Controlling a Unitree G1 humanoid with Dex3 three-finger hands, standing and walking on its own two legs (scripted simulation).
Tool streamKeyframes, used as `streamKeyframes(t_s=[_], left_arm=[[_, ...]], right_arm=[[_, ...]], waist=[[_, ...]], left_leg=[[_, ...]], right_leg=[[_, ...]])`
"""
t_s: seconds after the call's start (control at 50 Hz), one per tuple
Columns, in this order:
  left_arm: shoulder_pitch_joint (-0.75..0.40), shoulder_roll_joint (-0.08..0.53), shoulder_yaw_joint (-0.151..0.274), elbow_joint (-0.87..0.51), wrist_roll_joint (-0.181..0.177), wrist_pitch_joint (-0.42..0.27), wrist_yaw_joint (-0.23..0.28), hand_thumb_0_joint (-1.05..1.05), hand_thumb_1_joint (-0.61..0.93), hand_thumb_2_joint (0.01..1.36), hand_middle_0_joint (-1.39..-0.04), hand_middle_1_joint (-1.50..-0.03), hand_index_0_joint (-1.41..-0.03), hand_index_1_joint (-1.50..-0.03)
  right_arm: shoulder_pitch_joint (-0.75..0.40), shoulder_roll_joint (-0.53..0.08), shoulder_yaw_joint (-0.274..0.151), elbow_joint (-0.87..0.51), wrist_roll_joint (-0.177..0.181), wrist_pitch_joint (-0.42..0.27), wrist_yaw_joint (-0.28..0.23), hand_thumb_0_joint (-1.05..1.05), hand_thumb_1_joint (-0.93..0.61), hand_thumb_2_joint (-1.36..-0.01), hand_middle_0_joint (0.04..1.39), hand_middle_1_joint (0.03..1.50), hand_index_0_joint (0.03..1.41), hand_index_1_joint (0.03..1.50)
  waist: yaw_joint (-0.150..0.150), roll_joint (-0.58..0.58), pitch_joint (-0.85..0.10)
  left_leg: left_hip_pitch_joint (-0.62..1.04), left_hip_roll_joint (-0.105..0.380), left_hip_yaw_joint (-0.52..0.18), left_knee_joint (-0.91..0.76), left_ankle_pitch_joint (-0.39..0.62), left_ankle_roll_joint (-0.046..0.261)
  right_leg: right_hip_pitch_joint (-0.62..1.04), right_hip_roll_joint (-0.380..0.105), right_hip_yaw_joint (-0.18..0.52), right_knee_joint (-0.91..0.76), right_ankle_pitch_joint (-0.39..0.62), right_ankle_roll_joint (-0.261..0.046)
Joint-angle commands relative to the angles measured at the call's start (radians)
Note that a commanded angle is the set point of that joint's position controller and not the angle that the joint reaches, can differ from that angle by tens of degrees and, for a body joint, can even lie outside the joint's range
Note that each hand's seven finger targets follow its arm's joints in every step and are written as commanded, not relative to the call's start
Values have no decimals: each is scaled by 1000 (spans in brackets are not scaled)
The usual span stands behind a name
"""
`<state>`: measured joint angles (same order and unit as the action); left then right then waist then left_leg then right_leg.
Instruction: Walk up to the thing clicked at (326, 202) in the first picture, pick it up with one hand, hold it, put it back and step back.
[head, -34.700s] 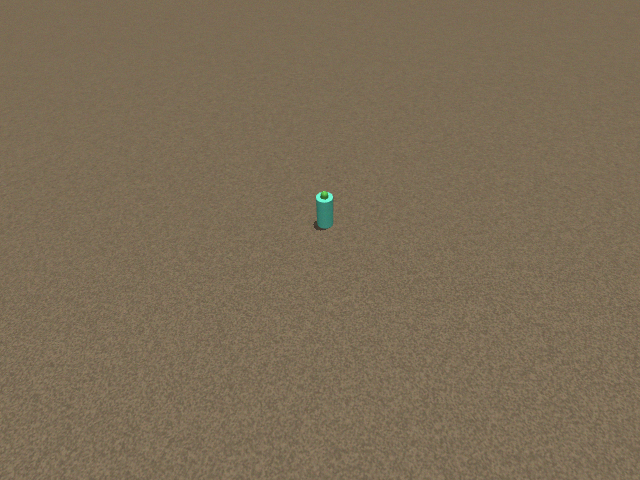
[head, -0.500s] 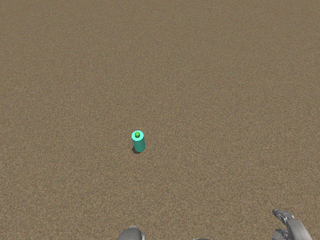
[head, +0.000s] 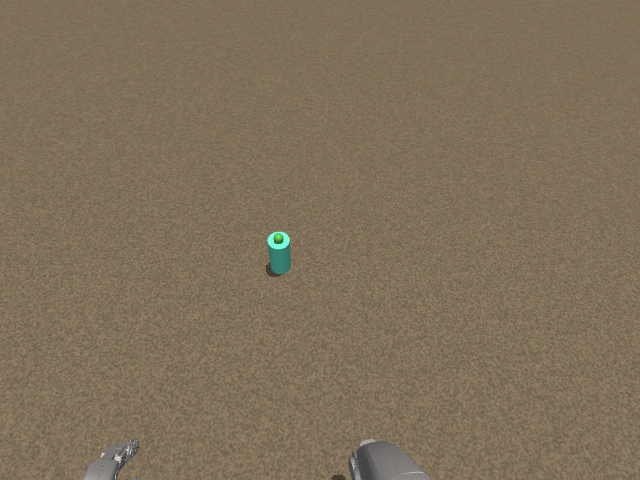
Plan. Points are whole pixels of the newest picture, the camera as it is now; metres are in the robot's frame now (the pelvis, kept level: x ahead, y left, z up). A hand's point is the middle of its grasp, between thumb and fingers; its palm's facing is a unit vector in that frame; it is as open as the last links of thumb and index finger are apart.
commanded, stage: step back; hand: left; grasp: from the side
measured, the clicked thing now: (279, 251) +0.91 +0.11 -0.67
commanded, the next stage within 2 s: stand in 1.48 s
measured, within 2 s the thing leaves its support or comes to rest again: neither
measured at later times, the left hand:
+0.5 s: hand out of the picture -0.09 +0.22 -0.13, palm faces -0.02 -0.89 -0.45, open 7.4 cm
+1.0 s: hand out of the picture -0.16 +0.20 -0.14, palm faces +0.08 -0.92 -0.39, open 7.4 cm
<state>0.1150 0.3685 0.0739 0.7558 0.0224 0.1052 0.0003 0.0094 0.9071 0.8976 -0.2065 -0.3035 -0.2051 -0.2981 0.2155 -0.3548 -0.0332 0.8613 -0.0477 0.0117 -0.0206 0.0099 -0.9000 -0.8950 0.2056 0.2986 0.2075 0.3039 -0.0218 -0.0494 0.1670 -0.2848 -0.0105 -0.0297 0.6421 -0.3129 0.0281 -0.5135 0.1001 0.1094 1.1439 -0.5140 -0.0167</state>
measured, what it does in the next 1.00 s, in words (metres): walks backwards: right foot, then left foot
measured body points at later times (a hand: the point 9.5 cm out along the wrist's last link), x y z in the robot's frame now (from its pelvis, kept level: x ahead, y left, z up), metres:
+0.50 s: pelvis -0.17 -0.06 +0.00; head -0.13 -0.09 +0.45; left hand -0.09 +0.26 -0.10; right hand -0.08 -0.38 -0.13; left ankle -0.19 +0.08 -0.68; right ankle -0.14 -0.18 -0.73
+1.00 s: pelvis -0.20 -0.07 +0.01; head -0.19 -0.08 +0.46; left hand -0.17 +0.25 -0.11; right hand -0.10 -0.38 -0.12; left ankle -0.19 +0.07 -0.69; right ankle -0.16 -0.18 -0.73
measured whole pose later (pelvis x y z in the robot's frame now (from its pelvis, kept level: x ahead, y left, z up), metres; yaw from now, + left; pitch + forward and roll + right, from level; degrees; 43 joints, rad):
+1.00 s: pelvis -0.20 -0.07 +0.01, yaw +3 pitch -3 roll +0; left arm 0.24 0.34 0.06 0.99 0.04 -0.04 0.00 0.01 0.90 0.90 -0.21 -0.30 -0.21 -0.30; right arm 0.21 -0.40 -0.07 0.98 -0.03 0.01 0.03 0.01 -0.90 -0.90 0.20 0.30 0.20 0.30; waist 0.04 0.04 0.05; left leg -0.37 -0.02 -0.09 0.86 -0.46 0.01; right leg -0.24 -0.01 -0.06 0.54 -0.26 -0.04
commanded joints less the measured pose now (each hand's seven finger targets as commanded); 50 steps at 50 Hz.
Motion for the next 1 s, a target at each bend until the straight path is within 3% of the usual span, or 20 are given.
streamKeyframes(t_s=[0.0, 0.12, 0.2, 0.22, 0.24, 0.26, 0.28, 0.36, 0.44, 0.5, 0.54, 0.56, 0.6, 0.62, 0.66, 0.78, 0.8, 0.82, 0.86, 0.98], left_arm=[[67, 218, 89, -51, 1, -29, 5, 0, 900, 900, -200, -300, -200, -300], [67, 181, 52, -51, 3, -60, 6, 0, 900, 900, -200, -300, -200, -300], [220, 183, 53, 60, 0, -75, 8, 0, 900, 900, -200, -300, -200, -300], [228, 216, 62, 73, 11, -78, 9, 0, 900, 900, -200, -300, -200, -300], [221, 309, 87, 61, 25, -80, 9, 0, 900, 900, -200, -300, -200, -300], [125, 428, 109, 13, 30, -72, 9, 0, 900, 900, -200, -300, -200, -300], [35, 439, 105, -20, 27, -74, 14, 0, 900, 900, -200, -300, -200, -300], [-17, 256, 63, -4, 25, -98, 26, 0, 900, 900, -200, -300, -200, -300], [117, 264, 75, 25, 35, -118, 28, 0, 900, 900, -200, -300, -200, -300], [93, 295, 80, 27, 24, -116, 24, 0, 900, 900, -200, -300, -200, -300], [58, 279, 61, 29, 13, -105, 16, 0, 900, 900, -200, -300, -200, -300], [83, 227, 41, 30, 15, -103, 15, 0, 900, 900, -200, -300, -200, -300], [17, 208, 36, 40, -1, -108, 19, 0, 900, 900, -200, -300, -200, -300], [-20, 275, 55, 53, 8, -116, 16, 0, 900, 900, -200, -300, -200, -300], [41, 239, 48, 86, -4, -127, -1, 0, 900, 900, -200, -300, -200, -300], [136, 187, 41, 169, 8, -159, 11, 0, 900, 900, -200, -300, -200, -300], [179, 214, 51, 188, 16, -165, 19, 0, 900, 900, -200, -300, -200, -300], [209, 293, 70, 189, 30, -173, 24, 0, 900, 900, -200, -300, -200, -300], [70, 350, 81, 145, 26, -170, 19, 0, 900, 900, -200, -300, -200, -300], [34, 287, 61, 149, 22, -179, 13, 0, 900, 900, -200, -300, -200, -300]], right_arm=[[-86, -274, -83, -119, 6, -34, -32, 0, -900, -900, 200, 300, 200, 300], [-24, -293, -90, -122, 8, -11, -25, 0, -900, -900, 200, 300, 200, 300], [-116, -316, -87, -136, 19, 23, -11, 0, -900, -900, 200, 300, 200, 300], [-129, -275, -74, -139, 27, 28, -8, 0, -900, -900, 200, 300, 200, 300], [-119, -211, -57, -161, 32, 25, -10, 0, -900, -900, 200, 300, 200, 300], [-155, -207, -69, -185, 40, 24, -30, 0, -900, -900, 200, 300, 200, 300], [-146, -259, -94, -163, 36, 28, -38, 0, -900, -900, 200, 300, 200, 300], [-53, -214, -62, -76, 41, 19, -17, 0, -900, -900, 200, 300, 200, 300], [-79, -208, -54, -70, 29, -3, -4, 0, -900, -900, 200, 300, 200, 300], [-62, -214, -66, -48, 14, -16, 8, 0, -900, -900, 200, 300, 200, 300], [30, -196, -74, 13, 7, -25, 11, 0, -900, -900, 200, 300, 200, 300], [56, -225, -91, 34, -2, -29, 10, 0, -900, -900, 200, 300, 200, 300], [-7, -366, -105, 7, -9, -32, 15, 0, -900, -900, 200, 300, 200, 300], [-70, -372, -106, 2, 4, -34, 21, 0, -900, -900, 200, 300, 200, 300], [-125, -264, -76, -7, -8, -39, 25, 0, -900, -900, 200, 300, 200, 300], [-100, -216, -62, 18, 20, -15, 34, 0, -900, -900, 200, 300, 200, 300], [-89, -175, -52, 11, 25, -10, 32, 0, -900, -900, 200, 300, 200, 300], [-89, -134, -42, -10, 26, -11, 30, 0, -900, -900, 200, 300, 200, 300], [-34, -239, -77, 33, 13, -8, 21, 0, -900, -900, 200, 300, 200, 300], [3, -203, -72, 63, 13, -18, 43, 0, -900, -900, 200, 300, 200, 300]], waist=[[61, 127, -150], [-3, 260, -250], [66, 277, -315], [68, 195, -288], [62, -53, -247], [102, -252, -192], [84, -258, -103], [13, -94, -122], [103, -121, -192], [87, -169, -207], [32, -124, -201], [29, -15, -214], [0, 243, -124], [5, 228, -45], [48, 165, -31], [73, 158, -125], [83, 68, -138], [102, -103, -131], [58, -30, -31], [47, -70, -91]], left_leg=[[-3, 251, -187, -210, 462, 181], [241, 258, -155, -111, 523, 217], [75, 204, -90, -6, 385, 142], [-32, 149, -69, 60, 239, 91], [-260, 18, -50, 202, -45, 26], [-271, -87, -65, 389, -307, -30], [-193, -25, -134, 521, -319, -40], [-233, -99, -114, 549, -144, -29], [-309, -37, -60, 262, -191, -56], [-128, 26, -26, -7, -247, -36], [115, -23, 28, -305, -66, -7], [249, 13, -83, -317, -44, 13], [83, 330, -562, -440, -513, 185], [-122, 366, -576, -472, -580, 228], [-68, 227, -311, -390, -330, 163], [-107, 132, -135, -180, -187, 71], [-177, 83, -93, -47, -205, 46], [-336, -45, -50, 163, -234, 1], [-224, 19, -109, 303, -263, -14], [-130, 49, -56, 161, -130, -33]], right_leg=[[18, 15, 86, 209, 27, 20], [57, -88, -20, -287, -15, 63], [346, -76, -145, -731, 251, 16], [377, -103, -76, -743, 287, 2], [388, -271, 207, -757, 282, -46], [150, -485, 426, -831, 242, -236], [-55, -548, 509, -892, 168, -290], [175, -280, 65, -679, 446, -140], [484, -302, 137, -677, 251, -165], [403, -386, 194, -706, 134, -191], [259, -332, 106, -634, 149, -133], [130, -284, 46, -518, 145, -82], [-76, -133, -115, -285, -57, 1], [59, -168, -51, -231, -58, -1], [108, -161, -69, -329, 17, -6], [432, -73, -165, -720, 227, -5], [502, -140, -34, -761, 173, -19], [517, -344, 335, -908, -84, -92], [202, -519, 487, -995, -415, -224], [221, -368, 152, -891, -106, -156]])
